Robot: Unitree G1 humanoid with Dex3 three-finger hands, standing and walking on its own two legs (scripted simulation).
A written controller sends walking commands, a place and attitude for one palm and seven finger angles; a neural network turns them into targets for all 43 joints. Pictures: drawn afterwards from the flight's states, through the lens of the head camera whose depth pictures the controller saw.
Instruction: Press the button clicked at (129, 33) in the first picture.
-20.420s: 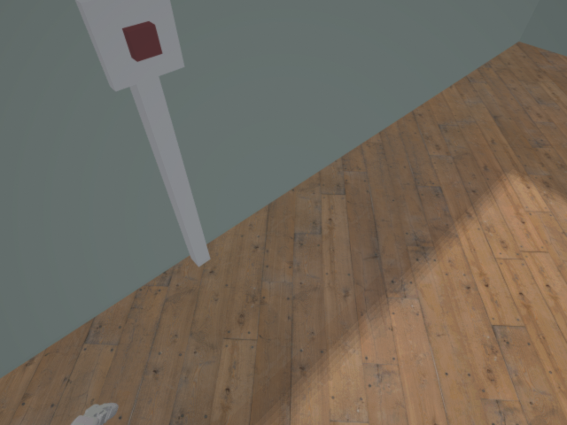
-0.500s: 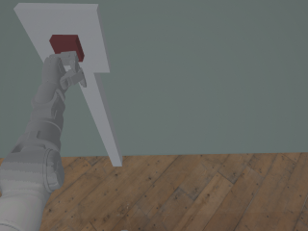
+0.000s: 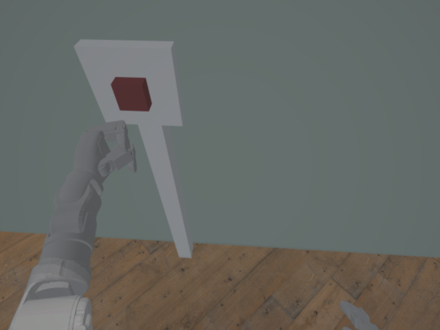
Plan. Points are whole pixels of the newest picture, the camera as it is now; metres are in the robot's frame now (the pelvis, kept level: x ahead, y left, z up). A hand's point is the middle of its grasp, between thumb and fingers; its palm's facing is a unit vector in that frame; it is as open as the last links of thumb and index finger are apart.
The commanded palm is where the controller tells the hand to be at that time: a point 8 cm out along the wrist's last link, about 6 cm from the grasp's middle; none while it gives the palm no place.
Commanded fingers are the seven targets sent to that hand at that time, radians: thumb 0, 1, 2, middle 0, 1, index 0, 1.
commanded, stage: pull the fist back off the button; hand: left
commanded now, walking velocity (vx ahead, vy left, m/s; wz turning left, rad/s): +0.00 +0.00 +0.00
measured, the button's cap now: (132, 93) +0.52 +0.20 +0.17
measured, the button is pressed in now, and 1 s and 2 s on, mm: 0 0 0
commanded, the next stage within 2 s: draw the hand back to the body in 0.12 s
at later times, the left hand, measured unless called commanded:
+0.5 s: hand (114, 171) +0.34 +0.19 +0.14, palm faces +0.00 -1.00 -0.01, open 3.1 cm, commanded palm +0.30 +0.24 +0.15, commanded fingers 0.00 0.90 0.90 -1.30 -1.50 -1.30 -1.50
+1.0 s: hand (67, 223) +0.23 +0.22 +0.15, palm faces +0.29 -0.93 -0.23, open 3.1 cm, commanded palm +0.19 +0.27 +0.17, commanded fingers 0.00 0.90 0.90 -1.30 -1.50 -1.30 -1.50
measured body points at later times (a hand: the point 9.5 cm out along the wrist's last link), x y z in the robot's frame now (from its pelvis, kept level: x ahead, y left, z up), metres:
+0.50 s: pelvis -0.01 +0.00 +0.01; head -0.03 -0.01 +0.45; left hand +0.33 +0.24 +0.15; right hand +0.12 -0.24 -0.09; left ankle +0.00 +0.10 -0.72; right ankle -0.03 -0.09 -0.72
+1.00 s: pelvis -0.02 +0.01 +0.02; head -0.03 -0.01 +0.47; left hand +0.21 +0.27 +0.17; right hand +0.18 -0.20 -0.06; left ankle +0.00 +0.10 -0.72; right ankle -0.03 -0.09 -0.72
